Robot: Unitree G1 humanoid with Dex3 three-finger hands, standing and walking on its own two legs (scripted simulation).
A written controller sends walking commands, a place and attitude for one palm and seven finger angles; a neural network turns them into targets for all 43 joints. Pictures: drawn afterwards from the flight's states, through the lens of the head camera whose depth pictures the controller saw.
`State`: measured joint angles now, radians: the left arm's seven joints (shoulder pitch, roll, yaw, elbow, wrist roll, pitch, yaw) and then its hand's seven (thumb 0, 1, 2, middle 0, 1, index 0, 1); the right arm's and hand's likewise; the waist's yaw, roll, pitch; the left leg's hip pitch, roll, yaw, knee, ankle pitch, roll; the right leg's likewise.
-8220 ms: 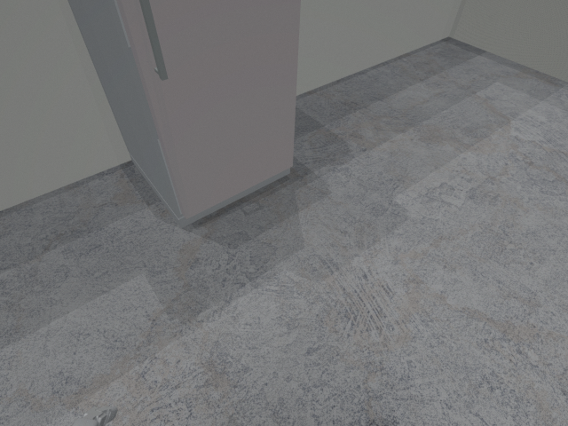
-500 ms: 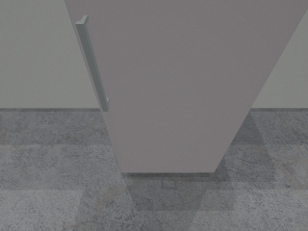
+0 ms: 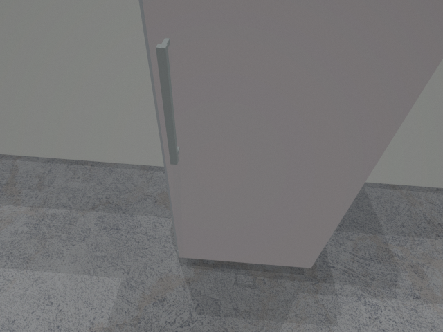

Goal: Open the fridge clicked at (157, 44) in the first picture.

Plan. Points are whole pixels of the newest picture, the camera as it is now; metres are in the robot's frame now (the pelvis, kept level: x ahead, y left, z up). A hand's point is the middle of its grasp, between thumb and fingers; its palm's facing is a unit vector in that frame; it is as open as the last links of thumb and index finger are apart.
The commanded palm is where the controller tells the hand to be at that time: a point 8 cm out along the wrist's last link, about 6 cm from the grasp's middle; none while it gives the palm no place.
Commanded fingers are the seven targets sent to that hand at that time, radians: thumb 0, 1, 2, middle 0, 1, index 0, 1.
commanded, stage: come to a stop and stand still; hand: left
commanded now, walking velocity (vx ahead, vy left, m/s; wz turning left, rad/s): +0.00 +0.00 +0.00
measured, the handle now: (170, 109) +0.55 +0.17 +0.13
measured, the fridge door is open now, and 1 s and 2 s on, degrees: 0 0 0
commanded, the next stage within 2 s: look again from close up in 0.60 s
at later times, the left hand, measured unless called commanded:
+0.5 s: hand out of the picture -0.05 +0.22 -0.18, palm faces +0.01 -0.98 -0.20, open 7.4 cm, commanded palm none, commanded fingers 0.00 0.90 0.90 -0.20 -0.30 -0.20 -0.30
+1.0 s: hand out of the picture -0.04 +0.19 -0.18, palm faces +0.01 -0.99 -0.16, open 7.4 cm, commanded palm none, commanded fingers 0.00 0.90 0.90 -0.20 -0.30 -0.20 -0.30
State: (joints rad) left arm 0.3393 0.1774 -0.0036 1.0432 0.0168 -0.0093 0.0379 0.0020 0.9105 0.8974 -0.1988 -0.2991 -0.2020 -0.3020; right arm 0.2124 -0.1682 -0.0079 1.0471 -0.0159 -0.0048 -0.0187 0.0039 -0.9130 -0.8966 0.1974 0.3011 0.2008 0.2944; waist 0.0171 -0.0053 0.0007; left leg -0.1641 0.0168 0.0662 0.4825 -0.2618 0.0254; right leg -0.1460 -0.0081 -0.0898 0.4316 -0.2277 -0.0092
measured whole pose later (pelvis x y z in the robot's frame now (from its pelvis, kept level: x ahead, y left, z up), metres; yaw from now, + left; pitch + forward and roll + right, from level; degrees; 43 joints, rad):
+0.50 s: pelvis -0.03 +0.04 +0.00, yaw +0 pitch -3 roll -1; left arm 0.36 0.17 0.00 1.08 0.03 0.01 0.04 0.00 0.91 0.90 -0.20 -0.30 -0.20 -0.30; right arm 0.33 -0.18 -0.01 1.11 -0.02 0.01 -0.01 0.01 -0.91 -0.90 0.20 0.30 0.20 0.29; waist 0.00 -0.01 0.02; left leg -0.20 -0.05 0.10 0.42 -0.18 0.08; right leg -0.21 -0.07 -0.06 0.41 -0.16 0.04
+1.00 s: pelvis -0.02 +0.03 +0.00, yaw -1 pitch -2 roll +0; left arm 0.36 0.12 -0.01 1.08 0.03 -0.01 0.04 0.00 0.91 0.90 -0.20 -0.30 -0.20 -0.30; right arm 0.29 -0.15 -0.01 1.10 -0.01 -0.01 -0.01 0.01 -0.91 -0.90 0.20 0.30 0.20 0.29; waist 0.00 -0.01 0.02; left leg -0.20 -0.04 0.11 0.42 -0.20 0.08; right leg -0.21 -0.06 -0.05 0.42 -0.17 0.04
